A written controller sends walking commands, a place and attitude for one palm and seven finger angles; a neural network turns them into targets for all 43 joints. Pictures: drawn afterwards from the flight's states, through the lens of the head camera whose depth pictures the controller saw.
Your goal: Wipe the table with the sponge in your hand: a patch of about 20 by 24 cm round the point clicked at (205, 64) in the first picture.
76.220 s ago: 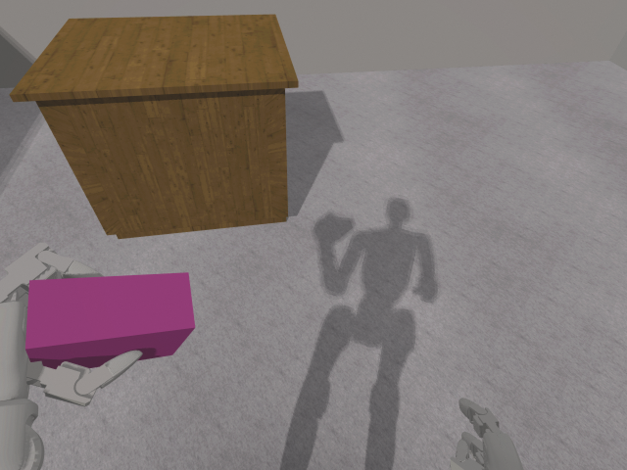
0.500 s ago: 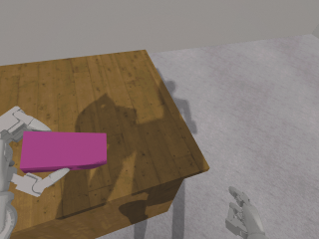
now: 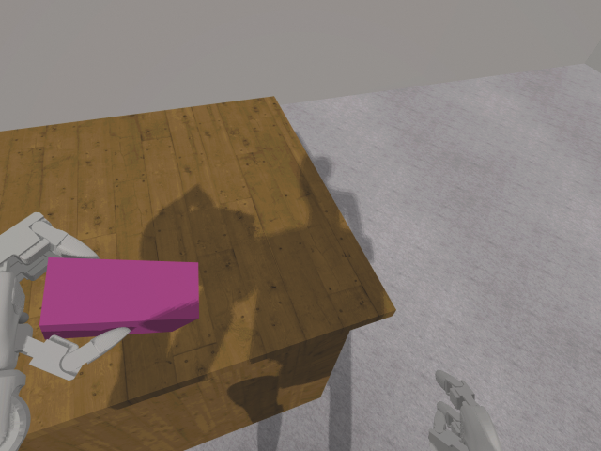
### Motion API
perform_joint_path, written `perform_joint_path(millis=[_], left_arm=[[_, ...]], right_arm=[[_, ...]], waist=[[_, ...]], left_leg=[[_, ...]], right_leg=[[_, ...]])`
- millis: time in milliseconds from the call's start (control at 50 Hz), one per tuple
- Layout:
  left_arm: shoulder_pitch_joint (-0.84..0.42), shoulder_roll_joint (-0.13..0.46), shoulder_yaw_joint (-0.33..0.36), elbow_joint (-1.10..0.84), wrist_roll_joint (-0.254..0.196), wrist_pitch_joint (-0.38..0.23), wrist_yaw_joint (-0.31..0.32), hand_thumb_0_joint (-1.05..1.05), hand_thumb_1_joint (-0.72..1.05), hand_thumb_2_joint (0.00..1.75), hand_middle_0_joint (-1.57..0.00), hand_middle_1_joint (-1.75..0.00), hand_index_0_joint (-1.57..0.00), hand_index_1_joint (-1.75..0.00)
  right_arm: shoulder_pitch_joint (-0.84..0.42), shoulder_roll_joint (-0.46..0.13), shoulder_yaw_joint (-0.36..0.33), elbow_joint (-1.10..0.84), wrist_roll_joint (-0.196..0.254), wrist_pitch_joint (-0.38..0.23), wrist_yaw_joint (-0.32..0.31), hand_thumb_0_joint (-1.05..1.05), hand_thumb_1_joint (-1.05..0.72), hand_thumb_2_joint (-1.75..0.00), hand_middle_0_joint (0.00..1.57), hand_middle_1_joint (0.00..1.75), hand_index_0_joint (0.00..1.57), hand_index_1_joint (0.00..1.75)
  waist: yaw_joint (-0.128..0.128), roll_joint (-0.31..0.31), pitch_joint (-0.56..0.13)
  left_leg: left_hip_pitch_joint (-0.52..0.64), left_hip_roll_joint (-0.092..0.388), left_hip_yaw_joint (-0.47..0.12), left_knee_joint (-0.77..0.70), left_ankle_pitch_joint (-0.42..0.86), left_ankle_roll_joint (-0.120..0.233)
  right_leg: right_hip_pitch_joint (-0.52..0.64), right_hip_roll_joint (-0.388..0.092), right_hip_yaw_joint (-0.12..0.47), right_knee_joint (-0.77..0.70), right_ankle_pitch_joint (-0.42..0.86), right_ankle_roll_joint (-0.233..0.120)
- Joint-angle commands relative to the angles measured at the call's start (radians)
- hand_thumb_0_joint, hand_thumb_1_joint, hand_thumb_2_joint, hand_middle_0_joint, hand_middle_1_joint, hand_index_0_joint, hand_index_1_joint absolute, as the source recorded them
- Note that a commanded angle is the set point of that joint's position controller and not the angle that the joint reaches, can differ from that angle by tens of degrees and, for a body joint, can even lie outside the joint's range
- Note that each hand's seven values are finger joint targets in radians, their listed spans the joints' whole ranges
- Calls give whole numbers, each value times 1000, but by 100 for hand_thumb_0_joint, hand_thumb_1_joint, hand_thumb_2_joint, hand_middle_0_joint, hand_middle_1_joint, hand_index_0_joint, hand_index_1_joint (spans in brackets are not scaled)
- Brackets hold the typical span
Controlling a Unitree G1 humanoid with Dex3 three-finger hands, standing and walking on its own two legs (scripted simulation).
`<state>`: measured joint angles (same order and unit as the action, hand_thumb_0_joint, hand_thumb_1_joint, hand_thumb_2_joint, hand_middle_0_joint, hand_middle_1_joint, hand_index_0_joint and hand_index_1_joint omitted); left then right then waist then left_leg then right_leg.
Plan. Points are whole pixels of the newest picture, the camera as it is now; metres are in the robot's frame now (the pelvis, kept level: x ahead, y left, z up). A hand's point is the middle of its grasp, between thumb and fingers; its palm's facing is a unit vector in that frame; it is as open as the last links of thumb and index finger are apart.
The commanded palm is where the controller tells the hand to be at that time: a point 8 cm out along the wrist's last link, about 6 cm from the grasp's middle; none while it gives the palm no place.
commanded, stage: shuffle to correct the standing spot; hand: left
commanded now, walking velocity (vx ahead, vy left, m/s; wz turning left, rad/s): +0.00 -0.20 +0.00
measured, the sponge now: (144, 300) +0.24 +0.20 +0.12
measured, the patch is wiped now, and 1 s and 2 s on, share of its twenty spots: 0.00 0.00 0.00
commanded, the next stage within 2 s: come to a stop and stand still in 0.92 s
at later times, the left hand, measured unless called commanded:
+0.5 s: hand (136, 294) +0.23 +0.19 +0.16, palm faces +0.32 -0.87 -0.37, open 10.0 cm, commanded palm +0.16 +0.23 +0.17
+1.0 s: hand (180, 292) +0.23 +0.15 +0.16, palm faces +0.30 -0.86 -0.41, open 10.0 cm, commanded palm +0.17 +0.19 +0.17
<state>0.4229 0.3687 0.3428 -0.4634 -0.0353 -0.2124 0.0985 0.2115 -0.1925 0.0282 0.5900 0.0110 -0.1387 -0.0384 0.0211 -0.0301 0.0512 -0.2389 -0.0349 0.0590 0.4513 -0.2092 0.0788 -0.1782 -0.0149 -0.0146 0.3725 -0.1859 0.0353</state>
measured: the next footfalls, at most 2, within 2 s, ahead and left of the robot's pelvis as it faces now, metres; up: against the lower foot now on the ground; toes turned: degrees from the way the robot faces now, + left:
none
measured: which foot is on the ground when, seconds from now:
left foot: down 0.00-1.00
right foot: down 0.00-1.00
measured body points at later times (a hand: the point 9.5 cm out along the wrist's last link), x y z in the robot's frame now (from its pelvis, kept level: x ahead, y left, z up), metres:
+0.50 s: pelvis +0.00 -0.05 +0.00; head +0.03 -0.03 +0.45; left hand +0.20 +0.23 +0.18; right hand +0.17 -0.28 -0.07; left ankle +0.02 +0.06 -0.74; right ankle +0.01 -0.15 -0.74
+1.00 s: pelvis +0.01 -0.09 -0.01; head +0.03 -0.08 +0.44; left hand +0.21 +0.19 +0.18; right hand +0.17 -0.33 -0.09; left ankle +0.02 +0.06 -0.74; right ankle +0.01 -0.15 -0.74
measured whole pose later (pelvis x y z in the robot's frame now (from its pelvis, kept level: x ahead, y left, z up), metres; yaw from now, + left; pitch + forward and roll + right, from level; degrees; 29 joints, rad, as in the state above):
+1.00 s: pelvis +0.01 -0.09 -0.01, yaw +0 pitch +0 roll -1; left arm 0.47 0.41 0.37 -0.53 -0.09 -0.14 0.07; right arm 0.22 -0.21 -0.02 0.56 0.02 -0.08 -0.05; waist -0.01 -0.01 0.04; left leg -0.29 0.08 0.01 0.56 -0.27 -0.04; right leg -0.24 0.10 -0.06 0.49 -0.26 -0.09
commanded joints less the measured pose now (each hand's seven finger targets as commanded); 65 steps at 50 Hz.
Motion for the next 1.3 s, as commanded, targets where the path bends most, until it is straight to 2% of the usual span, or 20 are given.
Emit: perform_joint_path(millis=[0,60,200,320,460,480,660,720,860,900,1000,1040,1100,1120,1140,1160,1180,1200,1240,1280], left_arm=[[-91,162,114,-232,-13,-81,18,0,10,130,-120,-160,-120,-160],[-103,171,125,-218,-16,-74,15,0,10,130,-120,-160,-120,-160],[-120,156,109,-231,-17,-66,7,0,10,130,-120,-160,-120,-160],[-100,170,125,-236,-28,-49,5,0,10,130,-120,-160,-120,-160],[-64,202,155,-277,-44,-28,3,0,10,130,-120,-160,-120,-160],[-59,169,125,-267,-49,-25,-3,0,10,130,-120,-160,-120,-160],[-16,209,160,-268,-64,0,5,0,10,130,-120,-160,-120,-160],[-18,208,158,-279,-70,-1,4,0,10,130,-120,-160,-120,-160],[-14,227,170,-297,-63,-4,3,0,10,130,-120,-160,-120,-160],[-6,213,162,-278,-65,-5,-4,0,10,130,-120,-160,-120,-160],[-7,206,155,-266,-70,0,-6,0,10,130,-120,-160,-120,-160],[-9,196,150,-260,-69,-1,2,0,10,130,-120,-160,-120,-160],[-11,192,144,-269,-62,-5,22,0,10,130,-120,-160,-120,-160],[-901,919,686,-381,64,-85,2,0,10,130,-120,-160,-120,-160],[-457,368,302,74,-2,-60,-51,0,10,130,-120,-160,-120,-160],[-312,217,196,32,-40,-41,-42,0,10,130,-120,-160,-120,-160],[-271,202,145,-28,-34,-57,-46,0,10,130,-120,-160,-120,-160],[-197,194,131,-80,-32,-57,-39,0,10,130,-120,-160,-120,-160],[-100,147,88,-169,-31,-58,-25,0,10,130,-120,-160,-120,-160],[-27,154,103,-187,-31,-53,-3,0,10,130,-120,-160,-120,-160]], right_arm=[[-90,-139,-66,-163,0,-54,-8,0,-90,-90,20,30,20,30],[-100,-135,-67,-164,3,-50,-7,0,-90,-90,20,30,20,30],[-87,-131,-78,-179,3,-43,7,0,-90,-90,20,30,20,30],[-87,-133,-83,-186,1,-30,10,0,-90,-90,20,30,20,30],[-89,-136,-92,-190,4,-21,0,0,-90,-90,20,30,20,30],[-81,-135,-91,-189,1,-17,0,0,-90,-90,20,30,20,30],[-80,-139,-98,-186,11,3,-13,0,-90,-90,20,30,20,30],[-72,-141,-101,-187,9,4,-16,0,-90,-90,20,30,20,30],[-80,-143,-100,-183,6,10,-22,0,-90,-90,20,30,20,30],[-68,-146,-104,-184,6,10,-18,0,-90,-90,20,30,20,30],[-62,-140,-102,-186,7,14,-13,0,-90,-90,20,30,20,30],[-66,-130,-93,-187,13,15,-10,0,-90,-90,20,30,20,30],[-89,-123,-75,-180,15,12,-7,0,-90,-90,20,30,20,30],[101,-124,-108,-71,-27,-68,-17,0,-90,-90,20,30,20,30],[-40,-80,-79,-110,-24,-66,-21,0,-90,-90,20,30,20,30],[-68,-128,-101,-163,9,-57,-11,0,-90,-90,20,30,20,30],[-39,-142,-98,-159,5,-53,-3,0,-90,-90,20,30,20,30],[-44,-150,-101,-164,6,-46,13,0,-90,-90,20,30,20,30],[-73,-133,-91,-183,16,-42,39,0,-90,-90,20,30,20,30],[-86,-131,-85,-182,17,-39,44,0,-90,-90,20,30,20,30]], waist=[[-4,112,-154],[-3,133,-133],[-5,129,-143],[-7,117,-156],[-10,120,-187],[-12,97,-190],[-22,42,-173],[-23,21,-173],[-20,103,-176],[-18,88,-178],[-23,33,-162],[-23,7,-152],[-21,32,-134],[5,-170,44],[10,-76,-127],[19,158,-217],[15,223,-249],[16,210,-237],[26,56,-219],[21,-58,-199]], left_leg=[[9,132,-153,-155,45,-90],[11,163,-162,-183,27,-100],[-6,203,-170,-176,-29,-75],[-1,180,-133,-108,-48,-56],[65,175,-110,-26,111,-55],[58,173,-103,-16,108,-53],[43,129,-68,88,39,-55],[39,128,-61,108,52,-54],[45,188,-106,58,211,-39],[32,193,-104,61,211,-40],[11,148,-73,99,33,-51],[6,104,-54,130,-61,-52],[42,92,-66,103,-39,-47],[1,37,135,98,-27,-96],[-20,9,11,28,80,-60],[78,62,-15,12,163,-59],[101,101,-14,51,188,-45],[75,118,-27,62,178,-31],[-1,99,-28,80,137,-35],[13,80,-41,64,78,-48]], right_leg=[[78,-11,30,-5,83,-47],[50,2,20,16,40,-39],[44,4,19,35,20,-40],[18,-6,51,0,37,-49],[-21,-17,70,7,122,-59],[-20,-17,70,7,125,-60],[-70,-82,137,-23,110,-99],[-69,-88,141,-20,133,-94],[-25,-52,81,48,224,-56],[-7,-42,78,47,224,-48],[-43,-74,121,-5,127,-69],[-63,-111,183,-72,15,-66],[-86,-129,201,-111,-29,-71],[-190,6,112,-208,300,95],[-6,-73,150,-23,388,-15],[47,-100,194,69,432,-47],[32,-88,179,88,380,-19],[42,-84,160,97,341,10],[85,-86,150,53,290,24],[48,-89,151,0,181,-15]])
